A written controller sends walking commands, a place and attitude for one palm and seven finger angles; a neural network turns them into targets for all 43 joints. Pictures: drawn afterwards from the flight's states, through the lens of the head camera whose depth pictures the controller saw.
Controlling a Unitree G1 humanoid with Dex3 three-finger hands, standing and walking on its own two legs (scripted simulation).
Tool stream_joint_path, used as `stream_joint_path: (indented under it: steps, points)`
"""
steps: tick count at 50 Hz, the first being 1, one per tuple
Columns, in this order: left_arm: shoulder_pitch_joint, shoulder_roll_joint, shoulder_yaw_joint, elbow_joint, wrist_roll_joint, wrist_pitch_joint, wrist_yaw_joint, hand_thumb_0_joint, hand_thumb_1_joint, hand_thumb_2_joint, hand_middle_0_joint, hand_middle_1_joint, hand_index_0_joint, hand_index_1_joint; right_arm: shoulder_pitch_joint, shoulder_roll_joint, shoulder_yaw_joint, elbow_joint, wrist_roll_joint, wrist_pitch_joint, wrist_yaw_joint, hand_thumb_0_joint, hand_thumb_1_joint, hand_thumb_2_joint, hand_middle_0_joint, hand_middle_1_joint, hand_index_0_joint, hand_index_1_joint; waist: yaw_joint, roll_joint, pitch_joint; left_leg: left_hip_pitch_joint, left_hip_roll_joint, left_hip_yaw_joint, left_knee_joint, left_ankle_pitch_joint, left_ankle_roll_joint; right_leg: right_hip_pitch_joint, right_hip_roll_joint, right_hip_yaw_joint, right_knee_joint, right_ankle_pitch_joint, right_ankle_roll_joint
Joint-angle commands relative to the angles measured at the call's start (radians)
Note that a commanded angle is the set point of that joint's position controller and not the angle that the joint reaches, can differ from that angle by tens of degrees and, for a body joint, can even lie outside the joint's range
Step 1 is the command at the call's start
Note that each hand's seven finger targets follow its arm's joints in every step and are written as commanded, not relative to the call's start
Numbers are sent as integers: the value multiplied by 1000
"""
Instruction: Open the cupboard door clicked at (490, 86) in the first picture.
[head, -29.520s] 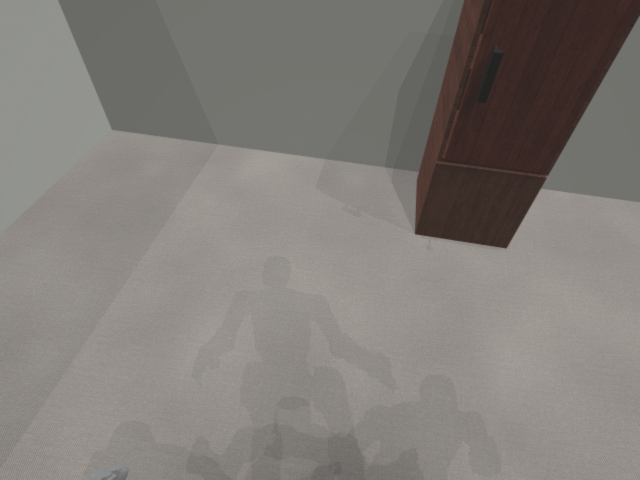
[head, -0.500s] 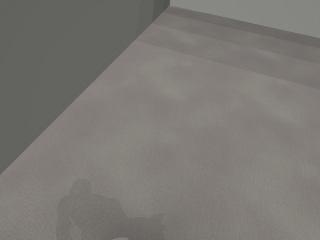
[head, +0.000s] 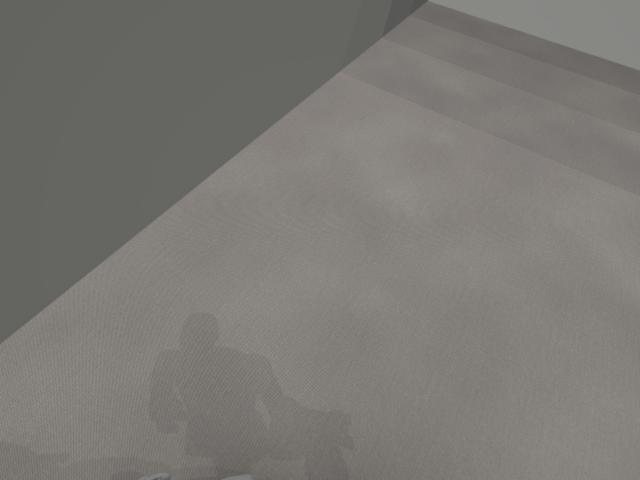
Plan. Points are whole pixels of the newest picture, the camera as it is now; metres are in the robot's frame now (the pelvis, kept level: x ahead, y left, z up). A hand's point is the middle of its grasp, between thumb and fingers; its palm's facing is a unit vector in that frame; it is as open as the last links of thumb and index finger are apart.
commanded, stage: turn to face it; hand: left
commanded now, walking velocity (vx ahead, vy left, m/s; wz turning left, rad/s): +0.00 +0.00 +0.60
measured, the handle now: out of the picture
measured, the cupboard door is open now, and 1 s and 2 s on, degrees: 55 55 55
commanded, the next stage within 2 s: none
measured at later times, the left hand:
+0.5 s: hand out of the picture +0.05 +0.16 -0.14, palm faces +0.29 -0.91 -0.28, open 7.4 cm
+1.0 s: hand out of the picture +0.03 +0.17 -0.14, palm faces +0.56 -0.78 -0.28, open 7.4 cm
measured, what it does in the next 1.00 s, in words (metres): steps on the spot, turning left: right foot, then left foot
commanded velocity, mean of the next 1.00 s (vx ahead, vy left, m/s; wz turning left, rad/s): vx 0.00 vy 0.00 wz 0.60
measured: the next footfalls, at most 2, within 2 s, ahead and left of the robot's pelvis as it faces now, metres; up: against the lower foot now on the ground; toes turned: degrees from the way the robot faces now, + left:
right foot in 0.30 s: +0.10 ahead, -0.16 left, +0.00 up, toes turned +7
left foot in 0.66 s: +0.04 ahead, +0.08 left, +0.00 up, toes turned +29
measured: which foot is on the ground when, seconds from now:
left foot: down 0.00-0.30, up 0.32-0.64, down 0.66-1.00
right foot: up 0.00-0.28, down 0.30-0.66, up 0.68-1.00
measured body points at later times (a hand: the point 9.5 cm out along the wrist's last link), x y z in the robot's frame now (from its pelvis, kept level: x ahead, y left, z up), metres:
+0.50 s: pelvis +0.04 -0.06 +0.02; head +0.10 -0.06 +0.46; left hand +0.04 +0.21 -0.12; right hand +0.21 -0.29 -0.13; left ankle -0.01 +0.07 -0.65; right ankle +0.06 -0.17 -0.72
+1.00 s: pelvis +0.06 -0.07 +0.01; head +0.10 -0.04 +0.45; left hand +0.00 +0.22 -0.12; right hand +0.27 -0.25 -0.13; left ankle +0.01 +0.06 -0.72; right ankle +0.13 -0.19 -0.71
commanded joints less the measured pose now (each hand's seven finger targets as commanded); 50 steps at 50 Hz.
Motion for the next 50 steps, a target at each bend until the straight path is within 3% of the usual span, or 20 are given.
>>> stream_joint_path:
  steps: [1, 4, 10, 13, 14, 15, 16, 17, 19, 22, 27, 30, 31, 33, 34, 39, 45, 48, 49, 50]
  points:
    - [-74, 100, 16, -145, 1, 16, 13, 0, 900, 900, -200, -300, -200, -300, 204, -273, -58, -29, -16, -7, -27, 0, -900, -900, 200, 300, 200, 300, -71, 198, -186, 283, 397, -465, -203, 549, 250, -286, 47, 207, 469, -221, 18]
    - [-74, 101, 19, -106, 5, 25, 5, 0, 900, 900, -200, -300, -200, -300, 67, -200, -38, -70, -11, -14, -41, 0, -900, -900, 200, 300, 200, 300, -19, 276, -115, 229, 254, -359, -198, 602, 168, -302, 51, 223, 433, -78, 32]
    - [-33, 96, 16, -112, -4, 27, 0, 0, 900, 900, -200, -300, -200, -300, 4, -231, -53, -104, -14, 1, -34, 0, -900, -900, 200, 300, 200, 300, -6, 231, -149, 181, 189, -334, -183, 486, 144, -95, 125, 172, 102, -43, 24]
    - [73, 122, 24, -98, -3, 18, 4, 0, 900, 900, -200, -300, -200, -300, -72, -230, -58, -135, -4, 14, -28, 0, -900, -900, 200, 300, 200, 300, 51, 194, -143, 38, 137, -345, -121, 295, 102, 119, 138, 157, -178, 146, 11]
    - [120, 181, 36, -97, 8, 7, 10, 0, 900, 900, -200, -300, -200, -300, -91, -187, -54, -156, 7, 18, -22, 0, -900, -900, 200, 300, 200, 300, 76, 40, -137, -84, 52, -282, -12, 88, 42, 231, 29, 269, -348, 177, -17]
    - [131, 281, 56, -100, 23, 0, 18, 0, 900, 900, -200, -300, -200, -300, -101, -109, -42, -185, 10, 19, -14, 0, -900, -900, 200, 300, 200, 300, 87, -275, -107, -253, -110, -104, 250, -305, -46, 267, -259, 565, -452, 268, -127]
    - [113, 287, 47, -110, 17, 0, 22, 0, 900, 900, -200, -300, -200, -300, -117, -150, -50, -189, 5, 25, -8, 0, -900, -900, 200, 300, 200, 300, 88, -261, -93, -235, -64, -153, 494, -413, -34, 149, -349, 580, -445, 347, -211]
    - [54, 255, 34, -129, 17, 1, 20, 0, 900, 900, -200, -300, -200, -300, -93, -138, -46, -187, 3, 28, 1, 0, -900, -900, 200, 300, 200, 300, 47, -168, -65, -217, -41, -176, 579, -340, -30, 84, -291, 483, -426, 320, -222]
    - [0, 185, 23, -143, 10, 1, 25, 0, 900, 900, -200, -300, -200, -300, -85, -127, -50, -144, 1, 42, 4, 0, -900, -900, 200, 300, 200, 300, 11, -190, -68, -247, -13, -148, 635, -247, -56, 140, -183, 338, -362, 520, -177]
    - [54, 175, 17, -132, 11, -8, 24, 0, 900, 900, -200, -300, -200, -300, -120, -94, -30, -150, 5, 43, 13, 0, -900, -900, 200, 300, 200, 300, 31, -160, -99, -212, -19, -83, 458, -218, -74, 248, -145, 198, -303, 755, -158]
    - [102, 224, 35, -109, 17, -5, 23, 0, 900, 900, -200, -300, -200, -300, -162, -75, -14, -162, 9, 33, 18, 0, -900, -900, 200, 300, 200, 300, 64, -141, -118, -101, -31, -15, 166, -210, -61, 295, -190, 166, -244, 785, -168]
    - [81, 231, 42, -108, 10, -2, 15, 0, 900, 900, -200, -300, -200, -300, -90, -104, -18, -152, 6, 24, 13, 0, -900, -900, 200, 300, 200, 300, 25, -129, -144, 59, -48, 0, -42, -72, -40, 232, -175, 111, -140, 725, -119]
    - [59, 224, 43, -115, 2, 1, 12, 0, 900, 900, -200, -300, -200, -300, -22, -137, -28, -134, 2, 18, 12, 0, -900, -900, 200, 300, 200, 300, -18, -70, -168, 200, -31, -26, -147, 71, -23, 138, -162, 72, -30, 649, -76]
    - [-11, 119, 12, -184, -6, 14, 5, 0, 900, 900, -200, -300, -200, -300, 122, -329, -77, -110, -6, 13, -7, 0, -900, -900, 200, 300, 200, 300, -100, 376, -208, 422, 389, -577, -226, 677, 231, -308, 52, 81, 386, -279, 47]
    - [-63, 152, 13, -202, 3, 27, 11, 0, 900, 900, -200, -300, -200, -300, 150, -320, -72, -92, -3, 19, -13, 0, -900, -900, 200, 300, 200, 300, -96, 233, -190, 385, 401, -527, -196, 647, 269, -325, 32, 202, 458, -251, 28]
    - [-3, 138, 25, -135, 6, 41, -2, 0, 900, 900, -200, -300, -200, -300, -49, -233, -44, -142, -5, 6, -33, 0, -900, -900, 200, 300, 200, 300, 9, 247, -118, 188, 183, -345, -236, 332, 154, -239, 61, 223, 422, -23, 33]
    - [-33, 123, 20, -150, 2, 39, -2, 0, 900, 900, -200, -300, -200, -300, -41, -247, -58, -138, -14, 17, -23, 0, -900, -900, 200, 300, 200, 300, 0, 219, -81, 76, 159, -414, -267, 105, 148, -87, 121, 188, 126, -35, 16]
    - [49, 132, 25, -134, -2, 28, 2, 0, 900, 900, -200, -300, -200, -300, -78, -242, -65, -154, -7, 25, -21, 0, -900, -900, 200, 300, 200, 300, 39, 216, -99, -18, 119, -431, -196, 105, 119, 105, 155, 172, -107, 76, 5]
    - [99, 164, 34, -128, 1, 20, 5, 0, 900, 900, -200, -300, -200, -300, -99, -221, -63, -164, 0, 25, -19, 0, -900, -900, 200, 300, 200, 300, 70, 161, -113, -81, 72, -401, -128, 55, 81, 209, 123, 202, -255, 138, -1]
    - [138, 240, 51, -124, 15, 7, 15, 0, 900, 900, -200, -300, -200, -300, -91, -152, -55, -181, 10, 25, -14, 0, -900, -900, 200, 300, 200, 300, 86, -73, -134, -232, -39, -283, 70, -125, 10, 328, -91, 422, -425, 63, -65]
